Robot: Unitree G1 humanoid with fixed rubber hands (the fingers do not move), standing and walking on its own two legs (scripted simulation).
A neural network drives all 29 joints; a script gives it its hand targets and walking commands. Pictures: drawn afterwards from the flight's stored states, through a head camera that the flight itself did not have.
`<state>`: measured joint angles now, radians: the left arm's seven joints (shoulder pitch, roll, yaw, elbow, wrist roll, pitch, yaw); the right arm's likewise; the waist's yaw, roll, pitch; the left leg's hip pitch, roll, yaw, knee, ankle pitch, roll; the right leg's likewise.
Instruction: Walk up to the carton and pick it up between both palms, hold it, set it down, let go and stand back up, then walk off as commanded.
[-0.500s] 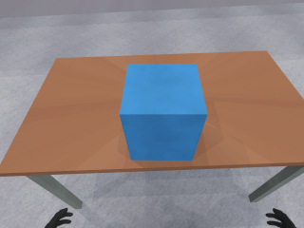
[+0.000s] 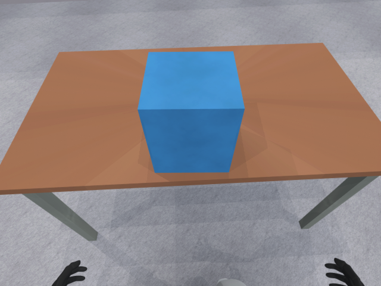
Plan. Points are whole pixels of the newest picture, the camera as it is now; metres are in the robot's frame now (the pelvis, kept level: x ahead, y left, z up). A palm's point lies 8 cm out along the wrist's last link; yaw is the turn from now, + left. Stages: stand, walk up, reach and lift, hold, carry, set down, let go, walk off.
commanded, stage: walk off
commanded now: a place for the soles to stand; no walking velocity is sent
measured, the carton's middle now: (191, 116) +0.52 +0.02 +0.02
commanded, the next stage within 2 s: none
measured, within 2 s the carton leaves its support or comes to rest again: neither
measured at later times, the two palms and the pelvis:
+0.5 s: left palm out of the picture -0.02 +0.29 -0.09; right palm out of the picture +0.02 -0.34 -0.10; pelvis -0.12 -0.02 -0.01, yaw +5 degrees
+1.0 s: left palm out of the picture -0.19 +0.27 -0.12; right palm out of the picture -0.10 -0.36 -0.12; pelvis -0.26 -0.05 -0.03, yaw +1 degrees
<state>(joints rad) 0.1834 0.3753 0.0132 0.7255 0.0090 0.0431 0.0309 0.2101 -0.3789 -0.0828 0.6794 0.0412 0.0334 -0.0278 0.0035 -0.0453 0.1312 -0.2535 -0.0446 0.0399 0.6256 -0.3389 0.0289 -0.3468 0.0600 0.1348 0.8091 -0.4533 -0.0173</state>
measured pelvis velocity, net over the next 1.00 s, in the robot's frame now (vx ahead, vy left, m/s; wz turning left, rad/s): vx -0.26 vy -0.05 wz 0.02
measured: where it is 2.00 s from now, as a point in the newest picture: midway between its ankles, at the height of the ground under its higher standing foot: outside the picture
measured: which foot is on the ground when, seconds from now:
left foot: down 0.00-0.04, up 0.06-0.56, down 0.58-0.98, up 1.00-1.00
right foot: up 0.00-0.00, down 0.02-0.58, up 0.60-0.92, down 0.94-1.00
